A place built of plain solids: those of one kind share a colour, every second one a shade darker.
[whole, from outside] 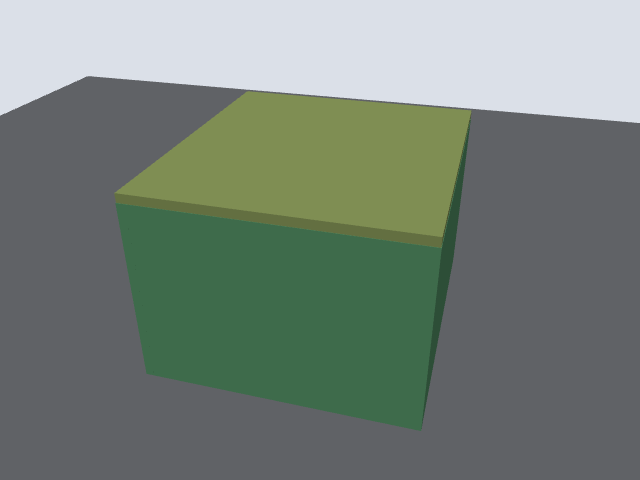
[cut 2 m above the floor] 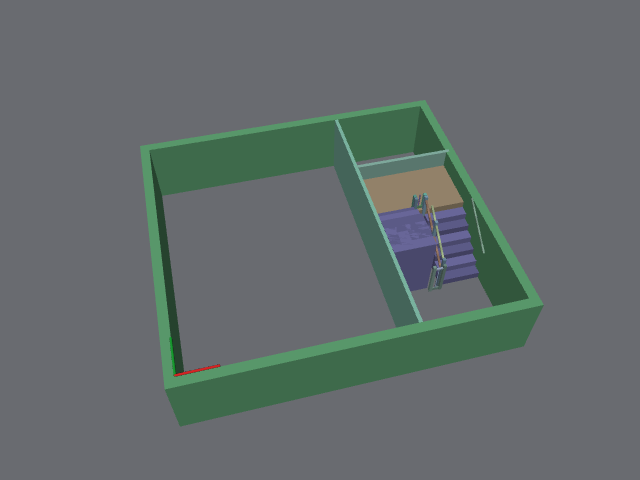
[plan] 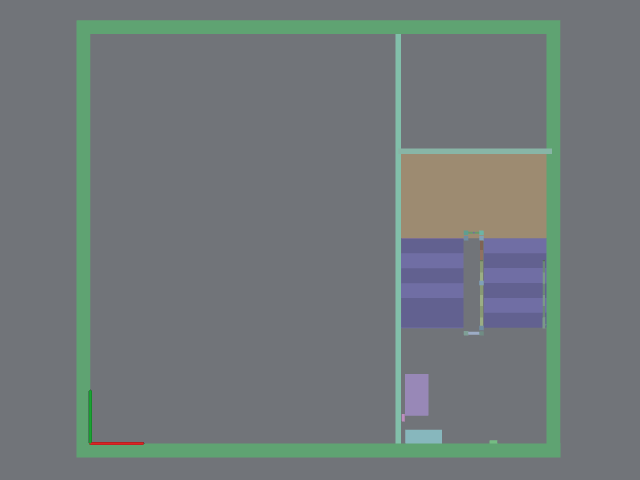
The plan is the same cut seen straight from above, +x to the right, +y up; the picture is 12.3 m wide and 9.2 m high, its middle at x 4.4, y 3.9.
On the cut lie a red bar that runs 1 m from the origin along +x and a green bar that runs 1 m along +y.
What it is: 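A small block of dwellings, 8.7 m wide and 7.8 m deep inside, its common dog-leg stair of 14 risers of 208 mm a storey on goings of 286 mm, 1.20 m wide flights and a well of 0.39 m; the dwelling on the first floor; a hall, a living room with a kitchen corner, a bedroom, the bathroom shut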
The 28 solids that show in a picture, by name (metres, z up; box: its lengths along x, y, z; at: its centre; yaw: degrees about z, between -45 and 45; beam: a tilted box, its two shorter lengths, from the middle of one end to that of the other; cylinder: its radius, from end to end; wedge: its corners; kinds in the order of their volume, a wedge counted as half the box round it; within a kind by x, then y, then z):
{
 "wall_1": {"box": [0.27, 8.38, 5.87], "at": [-0.13, 3.92, 2.89]},
 "wall_2": {"box": [9.27, 0.27, 5.87], "at": [4.37, -0.13, 2.89]},
 "wall_3": {"box": [9.27, 0.27, 5.87], "at": [4.37, 7.98, 2.89]},
 "wall_4": {"box": [0.27, 8.38, 5.87], "at": [8.87, 3.92, 2.89]},
 "roof_slab_1": {"box": [9.25, 8.36, 0.44], "at": [4.37, 3.92, 5.89]},
 "piece_1": {"box": [1.2, 0.29, 2.75], "at": [6.55, 2.35, 1.33]},
 "piece_2": {"box": [1.2, 0.57, 2.55], "at": [6.55, 2.51, 1.22]},
 "piece_3": {"box": [1.2, 0.86, 2.34], "at": [6.55, 2.64, 1.12]},
 "piece_4": {"box": [1.2, 0.86, 2.13], "at": [6.55, 2.93, 1.01]},
 "piece_5": {"box": [1.2, 0.86, 1.92], "at": [6.55, 3.22, 0.91]},
 "piece_6": {"box": [1.2, 0.86, 1.71], "at": [6.55, 3.5, 0.81]},
 "piece_7": {"box": [1.2, 0.86, 0.26], "at": [8.14, 2.65, 0.08]},
 "piece_8": {"box": [1.2, 0.86, 0.47], "at": [8.14, 2.93, 0.18]},
 "piece_9": {"box": [1.2, 0.86, 0.67], "at": [8.14, 3.22, 0.29]},
 "piece_10": {"box": [1.2, 0.86, 0.88], "at": [8.14, 3.51, 0.39]},
 "piece_11": {"box": [1.2, 0.86, 1.09], "at": [8.14, 3.79, 0.49]},
 "piece_12": {"box": [1.2, 0.59, 1.3], "at": [8.14, 3.94, 0.6]},
 "half_1": {"box": [2.79, 1.62, 1.51], "at": [7.35, 4.74, 0.7]},
 "core_wall_low_1": {"box": [0.11, 7.85, 2.8], "at": [5.9, 3.92, 1.35]},
 "core_wall_back_1": {"box": [2.95, 0.11, 5.71], "at": [7.37, 5.6, 2.81]},
 "hung_more_letter_boxes_1": {"box": [0.7, 0.27, 1.45], "at": [6.39, 0.13, 0.67]},
 "guard_post_1": {"box": [0.09, 0.09, 1.27], "at": [7.2, 3.94, 2.06]},
 "guard_post_2": {"box": [0.09, 0.09, 1.29], "at": [7.5, 2.21, 0.59]},
 "guard_post_3": {"box": [0.09, 0.09, 1.27], "at": [7.5, 3.07, 1.23]},
 "guard_post_4": {"box": [0.09, 0.09, 1.27], "at": [7.5, 3.94, 1.85]},
 "laid_doormat_1": {"box": [0.45, 0.8, 0.05], "at": [6.25, 0.93, -0.02]},
 "ground_guard_newel_1": {"box": [0.09, 0.09, 1.15], "at": [7.2, 2.11, 0.53]},
 "ground_guard_newel_2": {"box": [0.09, 0.09, 1.15], "at": [7.5, 2.11, 0.53]}
}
